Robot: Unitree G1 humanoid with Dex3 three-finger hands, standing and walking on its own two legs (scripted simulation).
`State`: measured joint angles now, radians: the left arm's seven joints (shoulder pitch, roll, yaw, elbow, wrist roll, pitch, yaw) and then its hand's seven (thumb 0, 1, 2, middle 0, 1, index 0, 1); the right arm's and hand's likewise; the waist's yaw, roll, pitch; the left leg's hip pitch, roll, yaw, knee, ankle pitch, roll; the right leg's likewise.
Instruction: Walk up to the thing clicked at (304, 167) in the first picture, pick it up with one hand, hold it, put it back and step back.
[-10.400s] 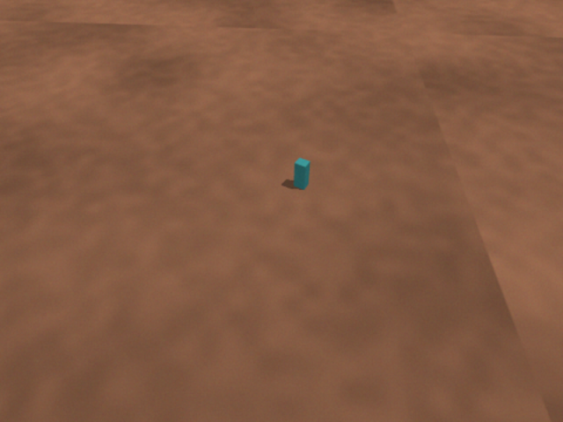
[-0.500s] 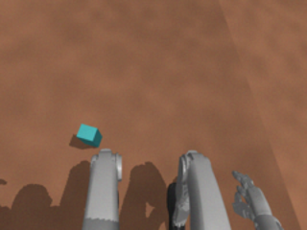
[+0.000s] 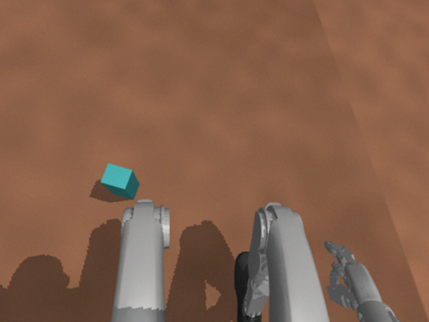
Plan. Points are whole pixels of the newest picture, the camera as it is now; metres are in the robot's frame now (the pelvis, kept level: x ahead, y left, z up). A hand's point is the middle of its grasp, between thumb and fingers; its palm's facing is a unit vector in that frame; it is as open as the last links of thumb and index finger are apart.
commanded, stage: go down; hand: left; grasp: from the side
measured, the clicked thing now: (122, 183) +0.40 +0.24 -0.33
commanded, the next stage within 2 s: approach in 0.40 s
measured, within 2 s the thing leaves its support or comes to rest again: neither
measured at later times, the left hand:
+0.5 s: hand out of the picture +0.32 +0.43 -0.02, palm faces +0.26 -0.96 -0.10, open 17.5 cm
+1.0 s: hand (41, 190) +0.34 +0.37 -0.19, palm faces +0.18 -0.98 +0.05, open 17.5 cm
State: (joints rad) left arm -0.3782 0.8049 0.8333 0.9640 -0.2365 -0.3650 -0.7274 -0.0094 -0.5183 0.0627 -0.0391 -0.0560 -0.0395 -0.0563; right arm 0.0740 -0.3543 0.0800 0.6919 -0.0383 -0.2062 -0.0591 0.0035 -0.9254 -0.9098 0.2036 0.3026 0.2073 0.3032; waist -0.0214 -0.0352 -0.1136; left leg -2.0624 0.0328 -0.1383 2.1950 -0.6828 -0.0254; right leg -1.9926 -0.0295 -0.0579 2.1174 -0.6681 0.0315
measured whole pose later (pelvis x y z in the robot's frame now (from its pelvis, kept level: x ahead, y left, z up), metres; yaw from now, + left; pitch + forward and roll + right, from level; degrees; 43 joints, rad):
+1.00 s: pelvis +0.00 +0.00 -0.10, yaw -4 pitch +23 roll -10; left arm -0.47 0.80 0.82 1.26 -0.34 -0.79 -0.80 -0.01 -0.54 0.01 -0.08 -0.05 -0.07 -0.06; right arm -0.10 -0.36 0.24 0.68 -0.15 -0.21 0.01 0.00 -0.92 -0.91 0.20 0.30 0.21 0.30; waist -0.11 -0.18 0.07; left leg -2.23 0.03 -0.23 2.53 -0.72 -0.04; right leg -2.15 0.01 -0.10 2.40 -0.66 0.05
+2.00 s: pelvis -0.02 +0.03 -0.13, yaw -10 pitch +9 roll -17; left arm -0.46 0.70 0.53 1.38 -0.13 -1.19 -0.11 -0.01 -0.60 0.06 -0.07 -0.10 -0.08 -0.08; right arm -0.15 -0.38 0.47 0.58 -0.36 -0.05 0.16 0.00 -0.92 -0.90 0.21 0.30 0.21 0.30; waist -0.19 -0.28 0.27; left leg -2.20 0.01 -0.38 2.70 -0.70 -0.01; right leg -2.04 0.07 -0.20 2.44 -0.60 0.06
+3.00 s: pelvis -0.02 +0.03 -0.13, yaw -11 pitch +7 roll -19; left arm -0.48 0.73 0.51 1.40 -0.06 -1.23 0.06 -0.01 -0.04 0.54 -0.68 -0.65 -0.60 -0.63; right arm -0.19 -0.36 0.50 0.56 -0.39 -0.01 0.18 -0.01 -0.88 -0.90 0.20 0.30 0.21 0.30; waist -0.21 -0.29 0.31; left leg -2.18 0.02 -0.42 2.71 -0.71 -0.01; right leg -2.02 0.08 -0.23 2.41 -0.59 0.07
